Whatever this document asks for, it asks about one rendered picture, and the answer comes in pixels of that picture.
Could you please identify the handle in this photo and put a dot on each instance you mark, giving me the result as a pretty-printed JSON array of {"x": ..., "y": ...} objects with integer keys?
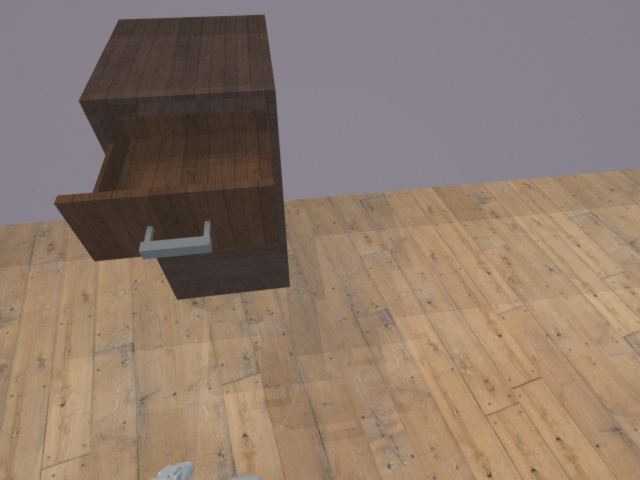
[{"x": 175, "y": 247}]

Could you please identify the cabinet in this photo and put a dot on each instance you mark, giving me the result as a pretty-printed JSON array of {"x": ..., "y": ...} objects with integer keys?
[{"x": 166, "y": 66}]

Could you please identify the drawer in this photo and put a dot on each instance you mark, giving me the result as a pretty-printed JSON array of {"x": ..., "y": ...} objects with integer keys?
[{"x": 174, "y": 172}]

